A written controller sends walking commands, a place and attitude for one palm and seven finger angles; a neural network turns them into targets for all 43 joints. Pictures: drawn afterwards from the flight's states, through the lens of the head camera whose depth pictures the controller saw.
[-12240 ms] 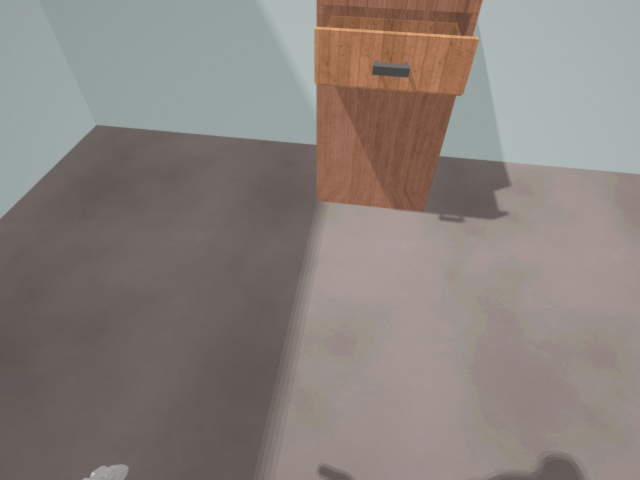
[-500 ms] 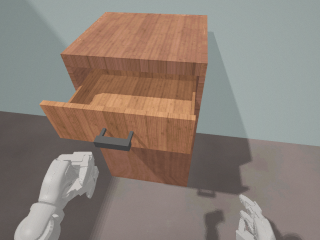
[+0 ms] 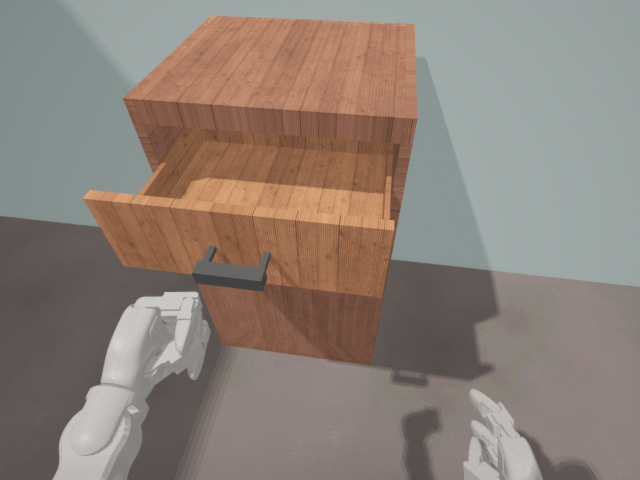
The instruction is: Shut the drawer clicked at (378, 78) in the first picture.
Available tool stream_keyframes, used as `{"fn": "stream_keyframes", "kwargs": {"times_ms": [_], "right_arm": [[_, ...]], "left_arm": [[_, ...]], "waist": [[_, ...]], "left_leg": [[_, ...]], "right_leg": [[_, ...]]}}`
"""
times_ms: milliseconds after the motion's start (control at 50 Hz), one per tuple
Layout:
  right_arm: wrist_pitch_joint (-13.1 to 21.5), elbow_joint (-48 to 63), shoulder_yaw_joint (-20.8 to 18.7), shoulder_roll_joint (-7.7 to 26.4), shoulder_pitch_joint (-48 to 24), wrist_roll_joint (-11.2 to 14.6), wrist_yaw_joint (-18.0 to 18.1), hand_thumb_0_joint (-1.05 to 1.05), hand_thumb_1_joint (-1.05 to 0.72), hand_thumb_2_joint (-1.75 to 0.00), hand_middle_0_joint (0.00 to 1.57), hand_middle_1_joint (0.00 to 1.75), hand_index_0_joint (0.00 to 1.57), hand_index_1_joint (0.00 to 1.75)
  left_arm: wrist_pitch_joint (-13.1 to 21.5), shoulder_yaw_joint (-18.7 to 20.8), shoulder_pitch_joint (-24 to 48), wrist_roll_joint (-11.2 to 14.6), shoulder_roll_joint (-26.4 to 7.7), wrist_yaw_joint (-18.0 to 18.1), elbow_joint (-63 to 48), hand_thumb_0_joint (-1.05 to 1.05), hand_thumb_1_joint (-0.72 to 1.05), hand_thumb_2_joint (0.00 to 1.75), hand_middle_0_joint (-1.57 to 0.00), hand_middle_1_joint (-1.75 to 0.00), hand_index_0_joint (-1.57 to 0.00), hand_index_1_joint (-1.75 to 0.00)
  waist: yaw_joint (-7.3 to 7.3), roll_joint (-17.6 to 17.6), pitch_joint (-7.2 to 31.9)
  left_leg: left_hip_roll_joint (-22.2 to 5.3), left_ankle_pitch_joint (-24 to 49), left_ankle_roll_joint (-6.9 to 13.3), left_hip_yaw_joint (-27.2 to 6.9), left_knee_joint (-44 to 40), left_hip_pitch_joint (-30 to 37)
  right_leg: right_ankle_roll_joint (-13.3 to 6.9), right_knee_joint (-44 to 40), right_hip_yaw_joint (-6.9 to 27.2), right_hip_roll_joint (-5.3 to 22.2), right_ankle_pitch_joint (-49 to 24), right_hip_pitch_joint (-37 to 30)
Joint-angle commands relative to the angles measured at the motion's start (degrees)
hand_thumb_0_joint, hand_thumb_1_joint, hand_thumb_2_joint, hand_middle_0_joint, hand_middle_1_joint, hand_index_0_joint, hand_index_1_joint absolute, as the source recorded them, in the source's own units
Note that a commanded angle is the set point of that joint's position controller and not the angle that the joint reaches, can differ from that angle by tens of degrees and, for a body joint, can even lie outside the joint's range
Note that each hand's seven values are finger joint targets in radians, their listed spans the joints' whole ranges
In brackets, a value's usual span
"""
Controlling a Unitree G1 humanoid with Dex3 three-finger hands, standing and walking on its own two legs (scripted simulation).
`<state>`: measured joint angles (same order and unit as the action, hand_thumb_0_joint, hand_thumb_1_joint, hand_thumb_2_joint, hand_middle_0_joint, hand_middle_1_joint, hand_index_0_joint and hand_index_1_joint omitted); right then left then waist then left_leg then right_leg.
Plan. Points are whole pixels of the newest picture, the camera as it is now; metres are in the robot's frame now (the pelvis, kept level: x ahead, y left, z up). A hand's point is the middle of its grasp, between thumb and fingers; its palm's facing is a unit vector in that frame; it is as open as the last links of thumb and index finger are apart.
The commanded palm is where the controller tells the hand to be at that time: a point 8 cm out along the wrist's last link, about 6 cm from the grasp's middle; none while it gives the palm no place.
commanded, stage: bring the fist close to the handle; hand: left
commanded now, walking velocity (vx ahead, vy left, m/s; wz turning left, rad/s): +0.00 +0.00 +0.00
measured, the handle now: (234, 264) +0.41 +0.17 +0.02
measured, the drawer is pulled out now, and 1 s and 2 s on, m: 0.21 0.21 0.14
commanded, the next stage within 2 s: push the drawer shut in 1.20 s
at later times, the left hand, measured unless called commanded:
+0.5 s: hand (228, 333) +0.28 +0.14 +0.05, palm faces -0.09 -0.99 -0.06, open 3.3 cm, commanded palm +0.27 +0.20 +0.05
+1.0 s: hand (235, 322) +0.32 +0.14 +0.02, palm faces -0.10 -0.99 -0.05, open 3.3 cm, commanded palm +0.30 +0.20 +0.02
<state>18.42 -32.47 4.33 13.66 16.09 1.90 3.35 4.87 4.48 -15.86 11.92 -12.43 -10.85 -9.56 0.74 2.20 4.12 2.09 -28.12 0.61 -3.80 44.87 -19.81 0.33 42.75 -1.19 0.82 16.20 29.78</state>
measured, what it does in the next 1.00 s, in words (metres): stands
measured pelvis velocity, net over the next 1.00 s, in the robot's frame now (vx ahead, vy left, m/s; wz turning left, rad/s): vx -0.01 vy -0.01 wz -0.01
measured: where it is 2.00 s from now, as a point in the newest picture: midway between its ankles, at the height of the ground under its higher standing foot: outside the picture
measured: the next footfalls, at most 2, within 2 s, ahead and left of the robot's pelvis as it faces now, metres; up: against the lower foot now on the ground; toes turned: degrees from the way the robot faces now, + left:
none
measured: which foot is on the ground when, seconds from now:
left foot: down 0.00-1.00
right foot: down 0.00-1.00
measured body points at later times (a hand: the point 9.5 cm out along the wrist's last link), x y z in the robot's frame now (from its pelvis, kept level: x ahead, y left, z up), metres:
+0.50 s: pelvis -0.01 -0.01 -0.02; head +0.03 -0.02 +0.43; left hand +0.28 +0.19 +0.06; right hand +0.15 -0.24 -0.10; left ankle -0.05 +0.12 -0.71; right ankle +0.06 -0.13 -0.71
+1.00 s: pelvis -0.01 -0.01 -0.04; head +0.06 -0.01 +0.41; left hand +0.32 +0.20 +0.02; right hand +0.13 -0.26 -0.13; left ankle -0.05 +0.12 -0.71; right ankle +0.06 -0.13 -0.71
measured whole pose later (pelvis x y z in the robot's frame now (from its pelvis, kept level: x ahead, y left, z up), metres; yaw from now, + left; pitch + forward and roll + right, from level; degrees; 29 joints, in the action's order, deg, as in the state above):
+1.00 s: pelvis -0.01 -0.01 -0.04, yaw -1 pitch +14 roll +0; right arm 10.2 -32.0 1.5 14.8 15.6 1.2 1.8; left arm 18.9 8.4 5.0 11.7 -13.1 -12.9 18.0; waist -2.5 0.8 6.5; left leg 2.3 -32.6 -0.1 -2.8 58.8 -40.4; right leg -0.3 55.8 -0.5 0.6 19.3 50.8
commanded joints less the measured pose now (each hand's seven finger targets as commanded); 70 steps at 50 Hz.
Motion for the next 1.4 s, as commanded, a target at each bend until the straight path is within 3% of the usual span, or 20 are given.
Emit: {"fn": "stream_keyframes", "kwargs": {"times_ms": [0, 180, 300, 340, 400, 460, 520, 660, 760, 840, 860, 940, 1000, 1040, 1100, 1140, 1180, 1240, 1280, 1380], "right_arm": [[3.0, 9.3, -3.6, 6.8, -4.3, -0.2, 0.6, 0.00, -0.90, -0.90, 0.20, 0.30, 0.20, 0.30], [2.2, 8.9, -4.2, 7.3, -3.3, -0.5, -0.1, 0.00, -0.90, -0.90, 0.20, 0.30, 0.20, 0.30], [1.0, 8.8, -4.6, 7.2, -2.9, -0.5, -0.4, 0.00, -0.90, -0.90, 0.20, 0.30, 0.20, 0.30], [0.5, 8.8, -4.7, 7.6, -2.9, -0.7, -0.4, 0.00, -0.90, -0.90, 0.20, 0.30, 0.20, 0.30], [-0.3, 8.6, -4.7, 7.4, -2.8, -0.5, -0.4, 0.00, -0.90, -0.90, 0.20, 0.30, 0.20, 0.30], [-1.2, 8.6, -4.7, 7.7, -2.9, -0.5, -0.3, 0.00, -0.90, -0.90, 0.20, 0.30, 0.20, 0.30], [-1.7, 8.8, -4.8, 7.5, -2.7, -0.6, -0.4, 0.00, -0.90, -0.90, 0.20, 0.30, 0.20, 0.30], [-3.0, 8.5, -5.4, 7.8, -1.5, -0.8, -0.9, 0.00, -0.90, -0.90, 0.20, 0.30, 0.20, 0.30], [-4.2, 8.1, -5.5, 8.2, -1.5, -0.7, -1.0, 0.00, -0.90, -0.90, 0.20, 0.30, 0.20, 0.30], [-4.7, 8.8, -5.8, 8.4, -1.4, -0.8, -1.0, 0.00, -0.90, -0.90, 0.20, 0.30, 0.20, 0.30], [-4.8, 9.1, -5.8, 8.1, -1.4, -0.7, -1.0, 0.00, -0.90, -0.90, 0.20, 0.30, 0.20, 0.30], [-5.6, 8.7, -5.6, 8.5, -0.8, -0.6, -0.9, 0.00, -0.90, -0.90, 0.20, 0.30, 0.20, 0.30], [-6.3, 9.0, -5.5, 8.4, -1.0, -0.3, -1.0, 0.00, -0.90, -0.90, 0.20, 0.30, 0.20, 0.30], [-6.7, 9.3, -5.4, 8.8, -0.7, -0.5, -0.9, 0.00, -0.90, -0.90, 0.20, 0.30, 0.20, 0.30], [-7.0, 9.6, -5.3, 8.4, -0.8, -0.4, -1.0, 0.00, -0.90, -0.90, 0.20, 0.30, 0.20, 0.30], [-7.2, 9.8, -5.5, 8.6, -0.5, -0.6, -1.0, 0.00, -0.90, -0.90, 0.20, 0.30, 0.20, 0.30], [-7.3, 10.1, -5.5, 8.0, -0.3, -0.7, -1.4, 0.00, -0.90, -0.90, 0.20, 0.30, 0.20, 0.30], [-7.8, 10.0, -5.6, 8.4, 0.0, -0.8, -1.5, 0.00, -0.90, -0.90, 0.20, 0.30, 0.20, 0.30], [-8.1, 10.3, -5.6, 8.1, -0.1, -0.8, -1.7, 0.00, -0.90, -0.90, 0.20, 0.30, 0.20, 0.30], [-8.4, 9.1, -5.5, 8.0, -0.2, -0.7, -1.2, 0.00, -0.90, -0.90, 0.20, 0.30, 0.20, 0.30]], "left_arm": [[5.9, 4.8, 9.8, 0.8, -6.0, 0.1, -10.6, 0.00, 0.90, 0.90, -1.40, -1.60, -1.40, -1.60], [9.7, 1.9, 12.7, 0.0, -4.1, -0.3, -5.8, 0.00, 0.90, 0.90, -1.40, -1.60, -1.40, -1.60], [11.4, 3.2, 15.7, -0.4, -5.1, 0.8, -2.2, 0.00, 0.90, 0.90, -1.40, -1.60, -1.40, -1.60], [12.2, 4.3, 17.3, -0.4, -6.4, 1.0, -0.6, 0.00, 0.90, 0.90, -1.40, -1.60, -1.40, -1.60], [12.7, 4.4, 20.3, -0.4, -6.1, 0.8, 3.2, 0.00, 0.90, 0.90, -1.40, -1.60, -1.40, -1.60], [13.2, 5.4, 23.7, -0.3, -7.0, 0.5, 6.9, 0.00, 0.90, 0.90, -1.40, -1.60, -1.40, -1.60], [13.9, 5.6, 24.7, 0.2, -6.4, -0.4, 8.8, 0.00, 0.90, 0.90, -1.40, -1.60, -1.40, -1.60], [16.5, 6.8, 27.5, 0.4, -7.2, -1.7, 13.1, 0.00, 0.90, 0.90, -1.40, -1.60, -1.40, -1.60], [18.0, 7.9, 31.4, 0.2, -8.6, -2.1, 17.3, 0.00, 0.90, 0.90, -1.40, -1.60, -1.40, -1.60], [19.0, 9.0, 34.4, 0.5, -10.8, -2.0, 13.3, 0.00, 0.90, 0.90, -1.40, -1.60, -1.40, -1.60], [18.8, 7.7, 33.5, 0.5, -9.4, -2.1, 12.9, 0.00, 0.90, 0.90, -1.40, -1.60, -1.40, -1.60], [17.5, 7.6, 32.6, 0.9, -9.0, -1.7, 15.9, 0.00, 0.90, 0.90, -1.40, -1.60, -1.40, -1.60], [16.7, 5.8, 34.3, 0.4, -7.5, -1.6, 15.7, 0.00, 0.90, 0.90, -1.40, -1.60, -1.40, -1.60], [16.1, 6.4, 34.3, 0.5, -8.2, -1.2, 17.2, 0.00, 0.90, 0.90, -1.40, -1.60, -1.40, -1.60], [16.1, 5.9, 35.5, 0.2, -7.4, -0.9, 16.2, 0.00, 0.90, 0.90, -1.40, -1.60, -1.40, -1.60], [16.4, 6.6, 34.6, -0.1, -8.6, -0.6, 15.6, 0.00, 0.90, 0.90, -1.40, -1.60, -1.40, -1.60], [16.6, 4.8, 32.4, -0.4, -6.2, -0.5, 13.9, 0.00, 0.90, 0.90, -1.40, -1.60, -1.40, -1.60], [16.3, 5.8, 31.7, -0.4, -7.5, 0.1, 14.7, 0.00, 0.90, 0.90, -1.40, -1.60, -1.40, -1.60], [16.3, 6.3, 30.3, -0.4, -7.4, 0.1, 14.0, 0.00, 0.90, 0.90, -1.40, -1.60, -1.40, -1.60], [16.7, 4.8, 38.2, -1.1, -7.1, 0.6, 14.8, 0.00, 0.90, 0.90, -1.40, -1.60, -1.40, -1.60]], "waist": [[-0.27, -1.2, 7.6], [-1.61, -1.5, 7.8], [-1.51, -0.5, 10.3], [-1.67, -3.9, 10.9], [-1.85, -1.4, 10.8], [-2.19, -4.3, 11.7], [-1.88, -2.3, 14.7], [-2.24, -3.1, 18.1], [-3.03, -4.5, 16.6], [-2.76, -1.5, 21.3], [-2.56, 0.2, 22.4], [-3.37, -3.6, 19.8], [-3.28, -0.6, 18.3], [-3.65, -5.0, 18.0], [-3.32, -1.9, 18.6], [-2.97, -2.7, 19.9], [-2.66, -0.1, 21.0], [-3.15, -3.3, 19.8], [-2.57, -2.4, 19.8], [-4.26, -0.6, 18.4]], "left_leg": [[-0.8, 16.1, -0.7, 1.9, -8.0, -8.3], [-0.9, 16.7, -1.2, 1.7, -6.0, -11.0], [-0.6, 15.4, -1.4, 2.2, -4.4, -13.1], [-0.6, 14.8, -1.0, 2.1, -3.8, -14.9], [-0.4, 13.0, -1.1, 2.7, -3.1, -16.3], [-0.2, 10.7, -0.7, 2.9, -2.1, -18.9], [0.1, 11.8, -0.7, 3.5, -0.9, -19.5], [0.0, 13.9, -0.6, 3.8, 2.0, -22.5], [-0.1, 10.3, -0.5, 4.0, 4.1, -26.8], [-0.2, 12.1, -0.3, 3.6, 4.5, -24.6], [-0.1, 12.8, -0.4, 3.8, 4.4, -23.8], [-0.6, 12.8, -0.4, 3.1, 4.2, -24.9], [-0.5, 11.3, -0.7, 3.0, 3.2, -24.2], [-0.6, 10.3, -0.3, 2.7, 3.5, -25.5], [-0.4, 10.2, -0.6, 3.0, 3.1, -24.7], [-0.6, 12.7, -0.6, 2.6, 3.3, -23.9], [-0.6, 15.3, -1.1, 2.8, 3.3, -22.2], [-0.8, 15.6, -0.9, 2.6, 3.7, -23.5], [-0.6, 15.0, -0.9, 3.1, 3.4, -23.8], [-0.7, 13.6, -0.9, 2.8, 4.0, -23.4]], "right_leg": [[-1.1, -4.7, -1.5, 0.2, -4.9, -11.9], [-1.3, -2.2, -1.7, 0.2, -6.2, -9.1], [-1.4, -0.8, -1.2, 0.4, -5.0, -7.9], [-1.4, -0.4, -0.9, 0.3, -4.7, -8.1], [-1.4, -0.1, -0.3, 0.5, -3.2, -6.9], [-1.2, 0.1, 0.5, 0.6, -0.7, -6.8], [-1.2, 1.0, 1.2, 0.9, -3.0, -7.7], [-1.4, 3.9, 1.7, 1.1, -6.9, -7.2], [-1.3, 5.0, 2.4, 1.2, -2.4, -3.8], [-1.6, 6.4, 2.0, 0.9, -4.1, -4.5], [-1.6, 6.5, 2.1, 0.9, -5.0, -4.9], [-1.4, 6.7, 1.0, 0.4, -4.9, -3.2], [-1.6, 6.4, 0.6, 0.6, -2.9, -1.6], [-1.4, 6.1, 0.6, 0.3, -1.6, -1.9], [-1.6, 6.2, 0.6, 0.4, -1.7, -1.7], [-1.8, 7.1, 0.3, 0.2, -4.2, -2.5], [-1.8, 7.6, 0.0, 0.4, -6.8, -2.6], [-1.8, 7.7, -0.1, 0.1, -7.5, -2.6], [-1.7, 7.3, 0.3, 0.4, -7.6, -3.8], [-1.7, 7.5, 0.3, 0.3, -5.7, -0.8]]}}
